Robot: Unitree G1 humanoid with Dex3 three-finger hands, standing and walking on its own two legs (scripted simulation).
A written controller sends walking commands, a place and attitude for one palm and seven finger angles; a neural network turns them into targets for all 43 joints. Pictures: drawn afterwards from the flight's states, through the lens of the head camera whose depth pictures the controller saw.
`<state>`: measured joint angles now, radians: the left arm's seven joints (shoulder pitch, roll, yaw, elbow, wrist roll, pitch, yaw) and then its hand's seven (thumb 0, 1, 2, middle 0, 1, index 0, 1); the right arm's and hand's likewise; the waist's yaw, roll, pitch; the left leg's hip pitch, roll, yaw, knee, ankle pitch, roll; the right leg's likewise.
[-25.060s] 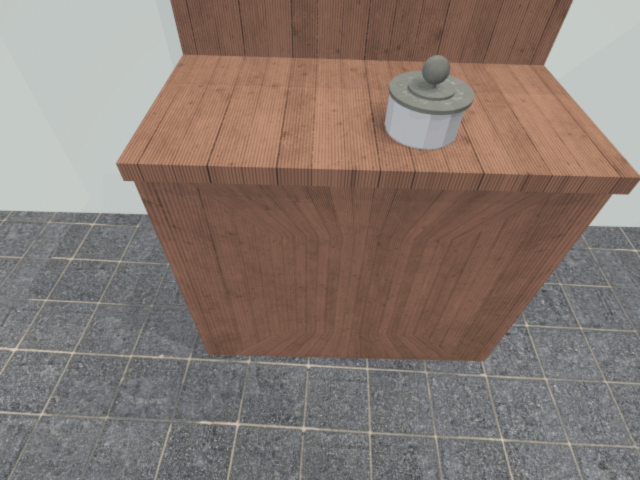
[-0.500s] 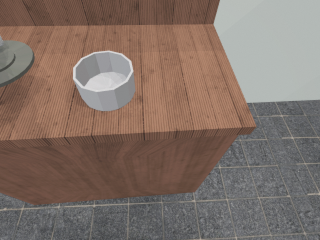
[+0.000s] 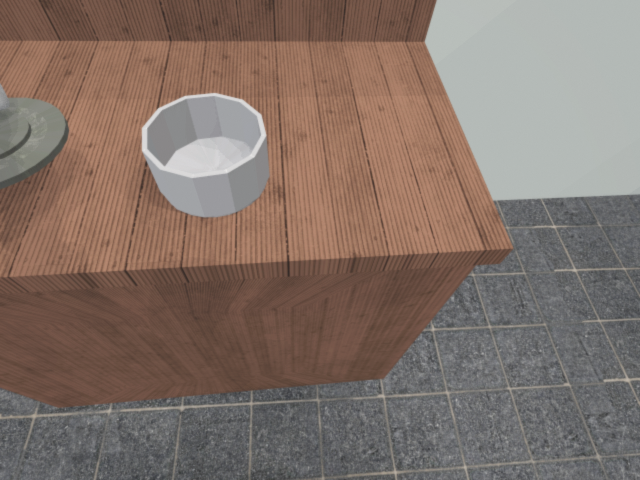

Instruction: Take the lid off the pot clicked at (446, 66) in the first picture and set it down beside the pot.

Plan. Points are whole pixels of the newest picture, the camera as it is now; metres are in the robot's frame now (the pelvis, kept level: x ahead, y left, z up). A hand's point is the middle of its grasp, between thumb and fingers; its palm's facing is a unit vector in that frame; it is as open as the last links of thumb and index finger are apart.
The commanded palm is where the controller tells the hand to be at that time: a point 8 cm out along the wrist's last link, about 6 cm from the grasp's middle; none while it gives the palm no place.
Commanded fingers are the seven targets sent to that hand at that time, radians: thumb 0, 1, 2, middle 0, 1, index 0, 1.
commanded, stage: lower the lid onto the table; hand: left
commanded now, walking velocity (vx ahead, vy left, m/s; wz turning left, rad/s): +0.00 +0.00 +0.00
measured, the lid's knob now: out of the picture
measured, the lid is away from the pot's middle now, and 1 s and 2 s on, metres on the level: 0.23 0.22 0.23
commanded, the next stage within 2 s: open the fingers wide in 0.82 s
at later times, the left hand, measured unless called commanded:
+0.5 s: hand out of the picture +0.49 +0.32 +0.16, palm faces -0.40 -0.27 -0.87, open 7.6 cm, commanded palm +0.53 +0.34 +0.24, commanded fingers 0.00 0.69 0.78 -0.92 -1.09 -0.90 -1.09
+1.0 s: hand (2, 146) +0.49 +0.32 +0.14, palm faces -0.41 -0.20 -0.89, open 7.6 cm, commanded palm +0.51 +0.33 +0.21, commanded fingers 0.00 0.61 0.75 -0.85 -1.07 -0.83 -1.07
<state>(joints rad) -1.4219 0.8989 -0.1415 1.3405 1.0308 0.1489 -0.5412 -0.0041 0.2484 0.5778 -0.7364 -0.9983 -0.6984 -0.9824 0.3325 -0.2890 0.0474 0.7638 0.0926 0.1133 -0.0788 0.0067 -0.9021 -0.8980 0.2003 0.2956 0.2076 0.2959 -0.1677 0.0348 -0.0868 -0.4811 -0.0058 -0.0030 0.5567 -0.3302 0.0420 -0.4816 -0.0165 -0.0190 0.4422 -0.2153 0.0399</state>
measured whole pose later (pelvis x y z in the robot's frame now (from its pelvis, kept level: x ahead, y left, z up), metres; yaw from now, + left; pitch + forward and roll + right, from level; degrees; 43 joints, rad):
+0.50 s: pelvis +0.00 +0.00 -0.01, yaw -1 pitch +16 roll -3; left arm -1.39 0.93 -0.09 1.38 1.04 0.10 -0.51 0.00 0.25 0.58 -0.73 -1.00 -0.69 -0.98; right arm 0.35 -0.29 0.05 0.76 0.09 0.13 -0.10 0.01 -0.90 -0.90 0.20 0.30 0.21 0.30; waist -0.20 0.03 -0.09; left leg -0.54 0.01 0.00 0.62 -0.36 0.04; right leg -0.54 0.00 -0.01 0.49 -0.23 0.04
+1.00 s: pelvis +0.00 +0.00 -0.01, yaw -1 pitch +17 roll -3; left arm -1.25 0.90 -0.03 1.26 1.04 0.03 -0.47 0.00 0.25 0.58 -0.74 -1.00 -0.69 -0.99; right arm 0.37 -0.28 0.04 0.73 0.08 0.15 -0.09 0.01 -0.90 -0.90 0.20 0.30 0.21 0.30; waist -0.18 0.04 -0.10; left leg -0.59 0.01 0.00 0.67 -0.38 0.04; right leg -0.59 0.00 -0.01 0.54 -0.25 0.04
